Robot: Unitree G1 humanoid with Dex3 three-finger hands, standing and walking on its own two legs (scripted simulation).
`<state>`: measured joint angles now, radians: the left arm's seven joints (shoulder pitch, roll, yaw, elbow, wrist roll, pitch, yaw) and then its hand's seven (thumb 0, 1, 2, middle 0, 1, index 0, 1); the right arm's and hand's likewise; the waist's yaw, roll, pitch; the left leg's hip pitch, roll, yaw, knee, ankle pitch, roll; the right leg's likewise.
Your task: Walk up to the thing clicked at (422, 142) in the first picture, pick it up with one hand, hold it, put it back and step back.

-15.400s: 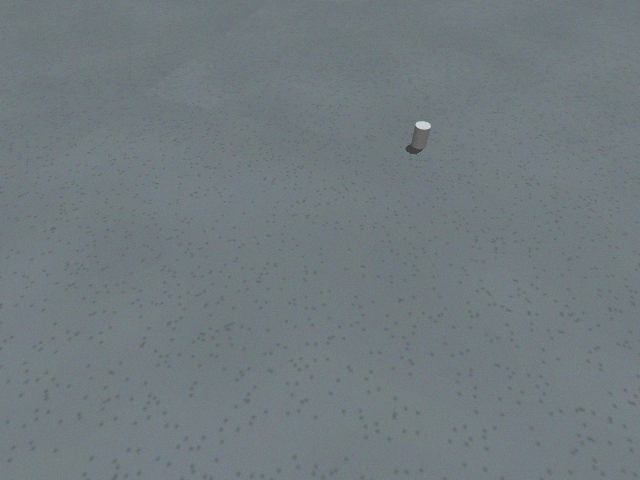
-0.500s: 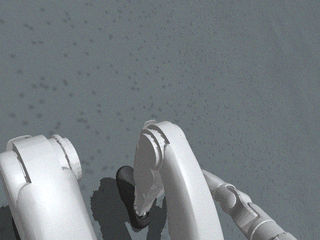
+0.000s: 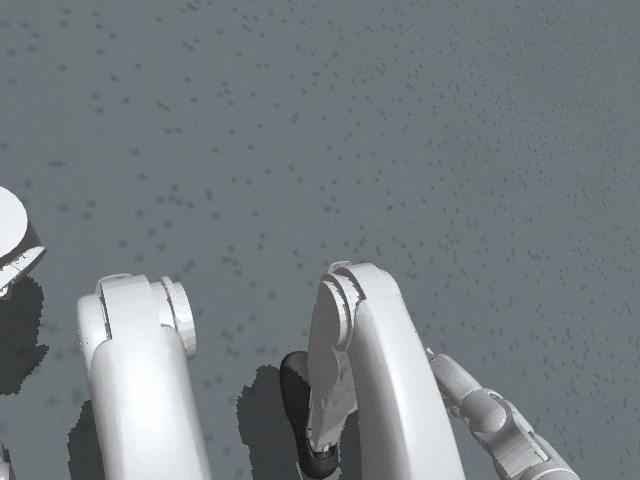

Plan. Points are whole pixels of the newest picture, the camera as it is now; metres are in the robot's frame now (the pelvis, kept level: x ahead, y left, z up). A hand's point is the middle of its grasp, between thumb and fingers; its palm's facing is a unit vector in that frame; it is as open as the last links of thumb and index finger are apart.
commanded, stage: settle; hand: left
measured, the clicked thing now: out of the picture +0.38 +0.33 -0.13
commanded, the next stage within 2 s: lift in 1.30 s
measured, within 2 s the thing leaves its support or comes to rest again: neither
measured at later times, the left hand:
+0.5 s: hand out of the picture +0.36 +0.33 -0.02, palm faces +0.41 -0.91 -0.05, open 10.9 cm
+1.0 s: hand out of the picture +0.35 +0.32 +0.03, palm faces +0.42 -0.90 -0.04, open 11.0 cm
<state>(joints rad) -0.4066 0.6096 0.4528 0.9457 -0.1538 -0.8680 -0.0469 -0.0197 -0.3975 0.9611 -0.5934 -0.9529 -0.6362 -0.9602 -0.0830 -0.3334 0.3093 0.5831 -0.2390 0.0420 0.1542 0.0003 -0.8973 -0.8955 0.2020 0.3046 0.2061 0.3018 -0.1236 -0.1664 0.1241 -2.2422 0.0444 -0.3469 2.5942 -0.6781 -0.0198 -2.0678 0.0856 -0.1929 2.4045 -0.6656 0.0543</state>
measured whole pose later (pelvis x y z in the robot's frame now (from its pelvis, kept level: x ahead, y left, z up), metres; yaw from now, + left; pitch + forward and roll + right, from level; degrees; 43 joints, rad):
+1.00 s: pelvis +0.02 -0.02 +0.07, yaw +8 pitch +30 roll -6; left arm -0.40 0.39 0.48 0.71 -0.19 -0.58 -0.22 -0.02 -0.49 1.06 -0.62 -0.97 -0.66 -0.98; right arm 0.02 -0.28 0.02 0.66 -0.06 0.03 0.06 0.00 -0.91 -0.90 0.20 0.30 0.20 0.30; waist -0.05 -0.03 -0.10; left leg -2.17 0.06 -0.16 2.31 -0.68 -0.04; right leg -2.08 0.02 -0.07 2.26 -0.72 0.02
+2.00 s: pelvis +0.03 -0.02 +0.16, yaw +11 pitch +32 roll -5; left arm -0.28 0.31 0.38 0.44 -0.23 -0.42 -0.20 -0.02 -0.52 1.10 -0.62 -0.98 -0.66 -0.99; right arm 0.08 -0.26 -0.01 0.62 0.01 0.00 0.01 0.01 -0.92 -0.89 0.20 0.30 0.20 0.30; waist -0.02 0.01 -0.18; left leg -1.93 0.06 -0.11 2.02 -0.66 -0.03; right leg -1.85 0.00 -0.05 1.99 -0.71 0.02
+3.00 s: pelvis +0.08 +0.00 +0.38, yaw +15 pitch +16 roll -3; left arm -0.06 0.21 0.18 0.28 -0.16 -0.31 -0.01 -0.02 -0.49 1.07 -0.63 -0.95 -0.67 -0.96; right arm 0.22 -0.21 0.00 0.62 0.02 -0.05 -0.03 0.01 -0.92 -0.89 0.20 0.30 0.20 0.30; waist -0.03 0.02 -0.11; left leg -0.95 0.06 -0.04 1.18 -0.51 -0.02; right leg -0.87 -0.02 -0.05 1.14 -0.53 0.02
